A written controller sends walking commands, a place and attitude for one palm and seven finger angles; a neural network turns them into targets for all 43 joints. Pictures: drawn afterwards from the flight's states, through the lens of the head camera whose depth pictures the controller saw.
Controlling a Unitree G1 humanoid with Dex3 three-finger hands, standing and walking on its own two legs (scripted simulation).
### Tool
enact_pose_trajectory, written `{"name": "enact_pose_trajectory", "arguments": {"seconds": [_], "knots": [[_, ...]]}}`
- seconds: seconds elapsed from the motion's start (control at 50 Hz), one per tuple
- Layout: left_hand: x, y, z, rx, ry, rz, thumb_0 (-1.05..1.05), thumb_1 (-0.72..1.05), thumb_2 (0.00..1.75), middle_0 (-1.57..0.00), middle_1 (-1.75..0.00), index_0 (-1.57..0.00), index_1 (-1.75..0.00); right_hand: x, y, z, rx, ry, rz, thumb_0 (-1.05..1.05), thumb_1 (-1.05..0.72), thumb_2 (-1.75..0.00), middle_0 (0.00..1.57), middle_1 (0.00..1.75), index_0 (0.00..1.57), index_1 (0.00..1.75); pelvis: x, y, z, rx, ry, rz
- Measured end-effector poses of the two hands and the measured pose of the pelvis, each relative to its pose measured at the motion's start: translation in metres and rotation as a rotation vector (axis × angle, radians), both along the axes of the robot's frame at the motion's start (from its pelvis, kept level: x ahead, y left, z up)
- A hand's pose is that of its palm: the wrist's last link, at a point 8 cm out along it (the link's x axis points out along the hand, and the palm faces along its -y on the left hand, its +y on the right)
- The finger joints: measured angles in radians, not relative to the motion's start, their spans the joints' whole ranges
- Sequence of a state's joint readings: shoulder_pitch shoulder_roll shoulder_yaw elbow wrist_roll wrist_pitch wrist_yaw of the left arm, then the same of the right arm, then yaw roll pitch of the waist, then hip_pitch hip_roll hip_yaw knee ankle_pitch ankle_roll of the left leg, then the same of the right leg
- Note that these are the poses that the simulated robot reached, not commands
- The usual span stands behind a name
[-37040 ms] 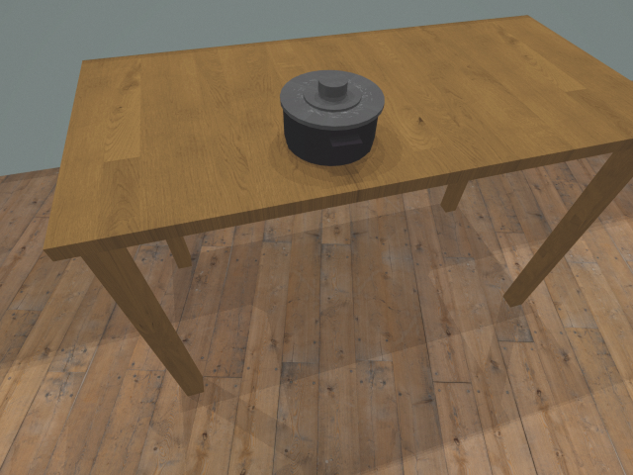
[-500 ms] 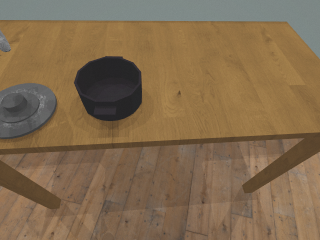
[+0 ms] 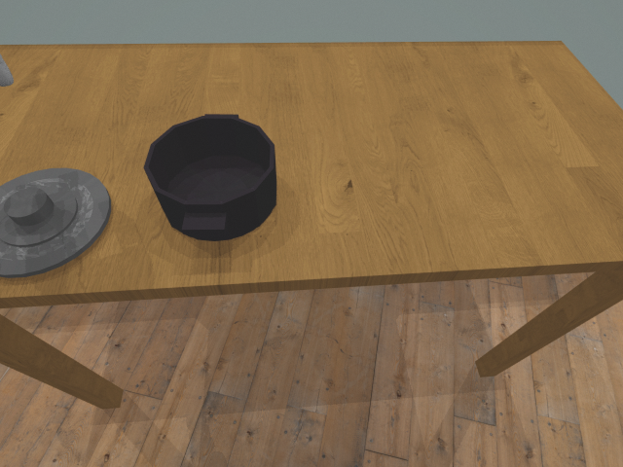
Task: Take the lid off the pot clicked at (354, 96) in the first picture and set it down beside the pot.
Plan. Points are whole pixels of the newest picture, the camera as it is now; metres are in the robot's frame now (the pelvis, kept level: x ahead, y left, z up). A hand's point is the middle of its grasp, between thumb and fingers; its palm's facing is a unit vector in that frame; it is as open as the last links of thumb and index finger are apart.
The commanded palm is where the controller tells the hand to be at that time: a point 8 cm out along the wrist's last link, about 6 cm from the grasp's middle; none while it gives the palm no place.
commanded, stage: draw the hand back to the body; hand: left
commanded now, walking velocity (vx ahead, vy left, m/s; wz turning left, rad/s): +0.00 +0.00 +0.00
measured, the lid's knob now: (29, 206) +0.44 +0.38 +0.06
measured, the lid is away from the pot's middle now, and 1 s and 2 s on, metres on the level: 0.25 0.25 0.25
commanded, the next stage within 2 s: none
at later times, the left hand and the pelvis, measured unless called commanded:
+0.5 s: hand (3, 128) +0.40 +0.29 +0.22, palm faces +0.18 -0.67 -0.72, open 11.0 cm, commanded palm +0.35 +0.33 +0.27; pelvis -0.01 -0.02 +0.00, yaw +0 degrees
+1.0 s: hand (25, 138) +0.36 +0.24 +0.25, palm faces +0.55 -0.80 -0.25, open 9.5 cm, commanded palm +0.30 +0.27 +0.26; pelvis +0.03 -0.08 +0.01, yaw -2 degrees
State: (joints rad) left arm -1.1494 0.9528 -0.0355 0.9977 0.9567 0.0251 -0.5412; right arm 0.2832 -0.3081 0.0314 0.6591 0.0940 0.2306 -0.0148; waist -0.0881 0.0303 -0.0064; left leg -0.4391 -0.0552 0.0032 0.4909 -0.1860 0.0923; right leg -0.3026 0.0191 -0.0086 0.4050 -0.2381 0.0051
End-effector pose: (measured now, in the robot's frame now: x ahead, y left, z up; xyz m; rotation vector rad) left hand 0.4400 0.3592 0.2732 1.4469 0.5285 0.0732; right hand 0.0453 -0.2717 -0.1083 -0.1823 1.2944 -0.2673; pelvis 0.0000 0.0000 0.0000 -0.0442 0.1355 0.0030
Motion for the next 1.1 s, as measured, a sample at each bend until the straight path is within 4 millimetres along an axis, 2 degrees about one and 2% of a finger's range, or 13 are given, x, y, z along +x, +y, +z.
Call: {"name": "enact_pose_trajectory", "arguments": {"seconds": [0.06,0.14,0.24,0.4,0.46,0.52,0.58,0.64,0.76,0.92,1.0,1.1], "knots": [[-0.002,-0.003,0.003,-0.005,-0.029,-0.016,0.0,-0.04,0.73,-0.4,-0.8,-0.4,-0.8,0.003,-0.001,0.0,0.002,-0.011,-0.001,0.0,-0.9,-0.9,0.2,0.3,0.2,0.3,0.001,-0.001,0.0,0.001,-0.001,0.001],[-0.008,-0.007,-0.006,0.005,-0.018,-0.019,0.0,-0.04,0.73,-0.4,-0.8,-0.39,-0.8,0.011,-0.002,0.001,0.013,-0.04,0.002,0.01,-0.9,-0.9,0.2,0.3,0.2,0.3,0.0,-0.002,0.0,0.004,-0.009,-0.005],[-0.02,-0.024,-0.007,0.015,-0.051,-0.081,0.0,-0.04,0.73,-0.4,-0.8,-0.4,-0.8,0.027,-0.001,0.001,0.025,-0.08,0.035,0.01,-0.9,-0.9,0.2,0.3,0.2,0.3,-0.002,-0.003,0.001,0.005,-0.025,0.006],[-0.052,-0.02,-0.013,0.014,-0.037,-0.036,0.0,-0.04,0.73,-0.4,-0.8,-0.4,-0.8,0.06,0.003,0.006,0.045,-0.178,0.093,0.01,-0.9,-0.9,0.2,0.3,0.2,0.3,-0.008,-0.009,0.001,0.007,-0.056,0.013],[-0.061,-0.027,-0.012,-0.397,-0.354,-0.095,0.0,-0.04,0.72,-0.4,-0.8,-0.4,-0.8,0.068,0.008,0.009,0.047,-0.23,0.147,0.01,-0.9,-0.9,0.2,0.3,0.2,0.3,-0.011,-0.013,0.003,0.013,-0.088,0.013],[-0.07,-0.039,-0.014,-0.681,-0.644,-0.108,0.0,-0.04,0.72,-0.41,-0.8,-0.4,-0.8,0.075,0.012,0.015,0.049,-0.273,0.18,0.01,-0.9,-0.9,0.2,0.3,0.2,0.3,-0.009,-0.02,0.005,0.021,-0.108,0.001],[-0.077,-0.048,-0.018,-0.856,-0.839,-0.083,0.0,-0.04,0.73,-0.4,-0.8,-0.4,-0.8,0.082,0.01,0.023,0.039,-0.32,0.186,0.01,-0.9,-0.9,0.2,0.3,0.2,0.3,-0.005,-0.029,0.007,0.024,-0.125,-0.013],[-0.081,-0.058,-0.017,-0.945,-0.968,-0.063,0.0,-0.02,0.73,-0.4,-0.78,-0.39,-0.78,0.087,0.001,0.029,0.023,-0.362,0.185,0.01,-0.9,-0.9,0.2,0.3,0.2,0.3,0.0,-0.037,0.009,0.026,-0.138,-0.022],[-0.09,-0.066,-0.014,-0.952,-1.058,-0.015,0.0,0.07,0.75,-0.38,-0.73,-0.37,-0.73,0.095,-0.026,0.026,0.006,-0.396,0.151,0.01,-0.9,-0.9,0.2,0.3,0.2,0.3,0.012,-0.05,0.01,0.03,-0.143,-0.039],[-0.115,-0.078,-0.015,-0.908,-1.088,0.016,0.0,0.25,0.78,-0.34,-0.64,-0.33,-0.64,0.106,-0.06,0.017,-0.004,-0.365,0.137,0.01,-0.9,-0.9,0.2,0.3,0.2,0.3,0.026,-0.07,0.009,0.042,-0.138,-0.043],[-0.128,-0.086,-0.018,-0.903,-1.096,0.02,0.0,0.34,0.8,-0.32,-0.59,-0.31,-0.59,0.12,-0.068,0.019,-0.006,-0.39,0.146,0.01,-0.9,-0.9,0.2,0.3,0.2,0.3,0.029,-0.078,0.008,0.045,-0.141,-0.041],[-0.142,-0.097,-0.021,-0.905,-1.095,0.014,0.01,0.45,0.82,-0.3,-0.53,-0.29,-0.53,0.14,-0.069,0.026,0.001,-0.455,0.164,0.01,-0.9,-0.9,0.2,0.3,0.2,0.3,0.027,-0.085,0.007,0.049,-0.15,-0.039]]}}
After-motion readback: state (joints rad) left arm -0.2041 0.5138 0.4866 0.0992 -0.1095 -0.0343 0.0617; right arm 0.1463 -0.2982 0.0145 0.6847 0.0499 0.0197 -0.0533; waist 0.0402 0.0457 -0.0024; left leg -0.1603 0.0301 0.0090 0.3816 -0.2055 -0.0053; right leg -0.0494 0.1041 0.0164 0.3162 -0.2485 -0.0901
